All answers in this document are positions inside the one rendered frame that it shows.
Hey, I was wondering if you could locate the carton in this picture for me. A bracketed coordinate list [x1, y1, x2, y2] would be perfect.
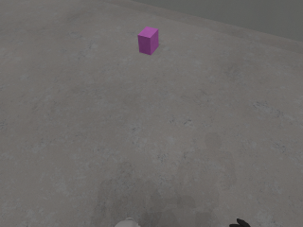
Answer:
[137, 26, 159, 55]

